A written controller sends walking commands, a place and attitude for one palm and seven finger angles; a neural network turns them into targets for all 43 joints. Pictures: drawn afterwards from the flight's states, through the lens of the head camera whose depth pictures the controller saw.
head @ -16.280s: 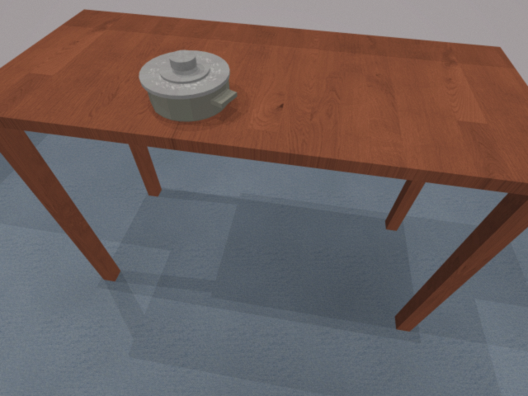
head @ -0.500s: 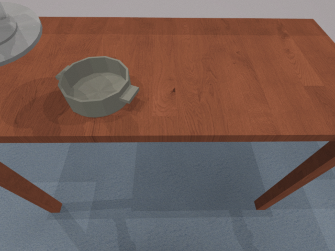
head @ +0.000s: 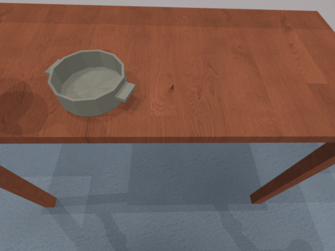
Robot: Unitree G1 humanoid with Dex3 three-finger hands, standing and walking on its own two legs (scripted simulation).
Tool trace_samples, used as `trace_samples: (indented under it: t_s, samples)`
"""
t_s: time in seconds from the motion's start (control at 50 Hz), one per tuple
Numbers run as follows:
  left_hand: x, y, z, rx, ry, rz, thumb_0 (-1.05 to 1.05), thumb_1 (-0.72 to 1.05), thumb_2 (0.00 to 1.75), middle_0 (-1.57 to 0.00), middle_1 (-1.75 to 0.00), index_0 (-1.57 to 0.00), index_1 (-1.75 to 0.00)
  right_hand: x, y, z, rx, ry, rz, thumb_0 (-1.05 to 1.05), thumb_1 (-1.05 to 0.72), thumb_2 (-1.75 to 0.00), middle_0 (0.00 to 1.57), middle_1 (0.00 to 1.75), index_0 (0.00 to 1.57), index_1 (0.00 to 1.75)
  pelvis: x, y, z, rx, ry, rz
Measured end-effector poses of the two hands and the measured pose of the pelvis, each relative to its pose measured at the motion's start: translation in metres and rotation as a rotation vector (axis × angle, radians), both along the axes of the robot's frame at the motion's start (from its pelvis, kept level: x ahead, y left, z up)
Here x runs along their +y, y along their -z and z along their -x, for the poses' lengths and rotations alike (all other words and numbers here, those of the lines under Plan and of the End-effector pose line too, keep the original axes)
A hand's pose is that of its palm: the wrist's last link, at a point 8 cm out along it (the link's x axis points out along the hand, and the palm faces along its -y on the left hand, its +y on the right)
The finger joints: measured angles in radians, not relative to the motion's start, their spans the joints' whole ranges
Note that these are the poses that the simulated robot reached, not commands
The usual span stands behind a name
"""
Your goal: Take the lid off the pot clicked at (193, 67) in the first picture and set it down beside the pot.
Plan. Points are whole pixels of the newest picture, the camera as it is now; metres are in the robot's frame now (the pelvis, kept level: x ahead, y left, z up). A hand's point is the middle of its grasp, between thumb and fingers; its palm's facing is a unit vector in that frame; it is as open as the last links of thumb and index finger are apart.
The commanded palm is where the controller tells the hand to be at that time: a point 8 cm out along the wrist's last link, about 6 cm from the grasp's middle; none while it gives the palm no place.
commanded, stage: move the lid sideways beside the pot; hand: left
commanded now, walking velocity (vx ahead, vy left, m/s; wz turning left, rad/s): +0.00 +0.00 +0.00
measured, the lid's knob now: out of the picture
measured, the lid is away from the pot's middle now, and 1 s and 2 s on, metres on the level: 0.24 0.22 0.23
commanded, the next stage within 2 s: lower the lid onto the table in 0.46 s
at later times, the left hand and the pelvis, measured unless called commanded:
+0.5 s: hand out of the picture +0.46 +0.37 +0.29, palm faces -0.18 -0.24 -0.95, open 7.9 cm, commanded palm +0.49 +0.38 +0.37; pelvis +0.00 +0.00 +0.00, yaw +0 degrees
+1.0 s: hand out of the picture +0.46 +0.37 +0.27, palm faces -0.19 -0.30 -0.93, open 7.9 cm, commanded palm +0.49 +0.37 +0.34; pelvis +0.00 +0.00 +0.00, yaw +0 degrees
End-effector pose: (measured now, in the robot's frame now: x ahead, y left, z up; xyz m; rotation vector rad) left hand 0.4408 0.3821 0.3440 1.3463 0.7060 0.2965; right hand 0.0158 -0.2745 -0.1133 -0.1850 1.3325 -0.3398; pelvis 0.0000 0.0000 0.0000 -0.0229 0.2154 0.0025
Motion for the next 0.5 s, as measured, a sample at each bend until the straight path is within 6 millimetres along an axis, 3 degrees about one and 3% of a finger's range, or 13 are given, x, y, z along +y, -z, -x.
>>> trace_samples:
  t_s: [0.14,0.5]
  samples:
    - [0.008,-0.001,0.001,0.0,-0.025,0.001,0.02,0.17,0.79,-0.58,-0.94,-0.66,-0.98,0.003,0.0,0.002,0.005,0.002,-0.002,0.0,-0.9,-0.9,0.21,0.3,0.2,0.3,0.002,0.0,-0.001,0.006,-0.002,0.002]
    - [-0.006,-0.003,-0.014,-0.013,0.006,0.014,0.02,0.17,0.8,-0.58,-0.94,-0.66,-0.98,0.006,0.002,0.013,0.02,0.026,-0.007,0.0,-0.9,-0.9,0.21,0.3,0.2,0.3,0.002,0.001,-0.002,0.018,0.006,0.002]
